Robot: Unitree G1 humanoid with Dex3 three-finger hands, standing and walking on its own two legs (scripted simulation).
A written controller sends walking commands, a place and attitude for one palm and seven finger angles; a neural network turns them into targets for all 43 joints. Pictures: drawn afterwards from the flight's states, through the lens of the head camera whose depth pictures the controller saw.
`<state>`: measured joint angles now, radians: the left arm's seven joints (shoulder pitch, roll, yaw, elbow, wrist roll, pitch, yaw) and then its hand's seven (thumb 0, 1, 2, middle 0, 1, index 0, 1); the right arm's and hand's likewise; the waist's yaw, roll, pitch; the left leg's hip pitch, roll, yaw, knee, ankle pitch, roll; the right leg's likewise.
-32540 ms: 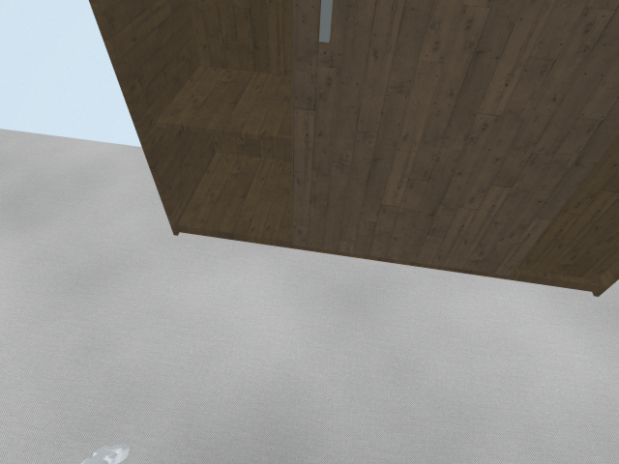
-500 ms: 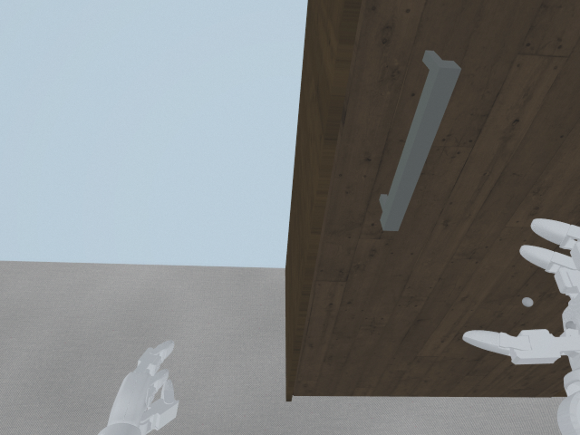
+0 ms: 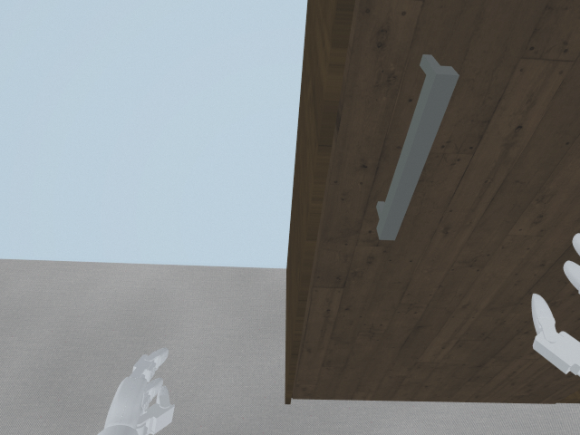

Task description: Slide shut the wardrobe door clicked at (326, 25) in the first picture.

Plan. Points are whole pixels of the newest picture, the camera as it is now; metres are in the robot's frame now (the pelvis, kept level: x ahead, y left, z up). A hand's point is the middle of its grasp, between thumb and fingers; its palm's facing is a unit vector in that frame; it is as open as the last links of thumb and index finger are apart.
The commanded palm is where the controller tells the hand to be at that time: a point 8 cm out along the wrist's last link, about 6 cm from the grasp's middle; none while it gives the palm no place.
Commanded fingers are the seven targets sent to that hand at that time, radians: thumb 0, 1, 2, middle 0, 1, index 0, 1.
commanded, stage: draw the hand back to the body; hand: right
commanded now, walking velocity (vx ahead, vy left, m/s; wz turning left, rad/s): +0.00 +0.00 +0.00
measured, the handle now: (404, 157) +0.39 -0.14 +0.23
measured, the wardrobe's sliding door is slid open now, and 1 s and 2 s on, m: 0.00 0.00 0.00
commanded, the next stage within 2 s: step back with the hand held close in 0.38 s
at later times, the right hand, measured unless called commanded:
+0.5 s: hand (551, 331) +0.19 -0.27 +0.16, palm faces +0.48 +0.81 -0.35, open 7.4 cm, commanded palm +0.14 -0.30 +0.18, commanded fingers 0.00 -0.90 -0.90 0.20 0.30 0.20 0.30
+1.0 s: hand out of the picture +0.14 -0.28 +0.16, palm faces +0.43 +0.78 -0.46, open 7.4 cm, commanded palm +0.08 -0.31 +0.18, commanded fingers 0.00 -0.90 -0.90 0.20 0.30 0.20 0.30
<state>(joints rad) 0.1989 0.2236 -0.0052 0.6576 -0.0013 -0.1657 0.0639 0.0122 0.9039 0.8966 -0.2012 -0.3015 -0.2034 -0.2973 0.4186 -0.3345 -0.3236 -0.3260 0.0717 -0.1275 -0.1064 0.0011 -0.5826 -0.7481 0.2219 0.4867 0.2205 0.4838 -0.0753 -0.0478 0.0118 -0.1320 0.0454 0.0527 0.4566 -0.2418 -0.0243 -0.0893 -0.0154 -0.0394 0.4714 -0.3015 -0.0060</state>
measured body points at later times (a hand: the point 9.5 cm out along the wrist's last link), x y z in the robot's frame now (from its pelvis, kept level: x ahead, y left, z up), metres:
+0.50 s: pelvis +0.00 +0.00 +0.00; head -0.02 +0.02 +0.45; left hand +0.19 +0.22 -0.08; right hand +0.16 -0.31 +0.17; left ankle +0.01 +0.14 -0.74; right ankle -0.02 -0.11 -0.74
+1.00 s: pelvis -0.06 -0.01 -0.01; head -0.05 -0.02 +0.44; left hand +0.12 +0.22 -0.09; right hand +0.11 -0.32 +0.18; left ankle +0.01 +0.14 -0.74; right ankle -0.02 -0.11 -0.74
